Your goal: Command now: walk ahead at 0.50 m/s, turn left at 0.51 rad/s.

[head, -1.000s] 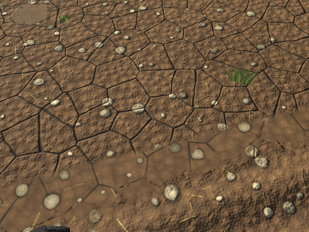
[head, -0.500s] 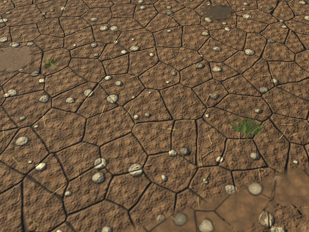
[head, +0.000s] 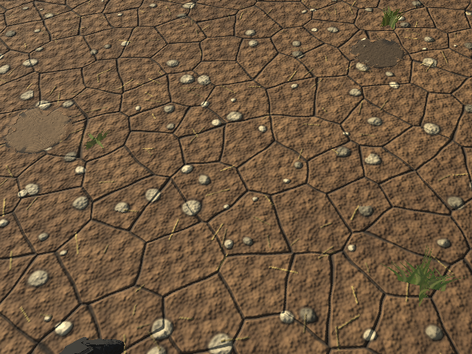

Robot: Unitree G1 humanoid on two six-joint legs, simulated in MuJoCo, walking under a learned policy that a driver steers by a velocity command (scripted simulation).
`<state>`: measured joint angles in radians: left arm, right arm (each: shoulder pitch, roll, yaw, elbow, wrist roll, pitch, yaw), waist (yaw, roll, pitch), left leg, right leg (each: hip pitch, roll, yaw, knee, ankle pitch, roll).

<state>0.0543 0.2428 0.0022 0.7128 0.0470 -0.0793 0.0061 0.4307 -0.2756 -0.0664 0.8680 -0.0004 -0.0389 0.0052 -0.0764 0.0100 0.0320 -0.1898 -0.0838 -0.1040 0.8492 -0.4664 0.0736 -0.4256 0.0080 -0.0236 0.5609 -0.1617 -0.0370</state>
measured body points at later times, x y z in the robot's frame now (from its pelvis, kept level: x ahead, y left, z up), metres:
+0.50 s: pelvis +0.25 +0.05 -0.01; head +0.29 +0.07 +0.44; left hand +0.15 +0.30 -0.15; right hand +0.53 -0.11 -0.10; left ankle +0.32 +0.14 -0.73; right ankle +0.10 -0.10 -0.69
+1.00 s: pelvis +0.50 +0.14 -0.01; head +0.54 +0.15 +0.44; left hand +0.56 +0.44 -0.10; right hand +0.64 -0.11 -0.13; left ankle +0.33 +0.14 -0.71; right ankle +0.66 +0.12 -0.73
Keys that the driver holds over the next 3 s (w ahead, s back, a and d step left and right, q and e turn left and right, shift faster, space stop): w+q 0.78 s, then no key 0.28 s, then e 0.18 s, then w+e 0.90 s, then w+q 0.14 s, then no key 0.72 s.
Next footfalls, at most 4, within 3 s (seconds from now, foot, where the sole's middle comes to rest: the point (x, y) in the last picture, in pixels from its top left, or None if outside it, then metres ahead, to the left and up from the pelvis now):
0.46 left None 0.36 0.15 -0.76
0.98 right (188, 282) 0.69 0.14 -0.76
1.38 left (142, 338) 0.53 0.27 -0.76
1.86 right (201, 240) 0.83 0.10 -0.76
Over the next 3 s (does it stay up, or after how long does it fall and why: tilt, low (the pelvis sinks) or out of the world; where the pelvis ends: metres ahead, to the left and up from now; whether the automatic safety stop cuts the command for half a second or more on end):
stays up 1.12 0.17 0.02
